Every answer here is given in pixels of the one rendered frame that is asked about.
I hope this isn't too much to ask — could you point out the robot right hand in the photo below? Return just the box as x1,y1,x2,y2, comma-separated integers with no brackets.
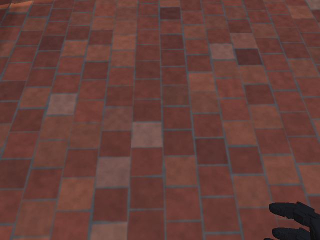
264,201,320,240

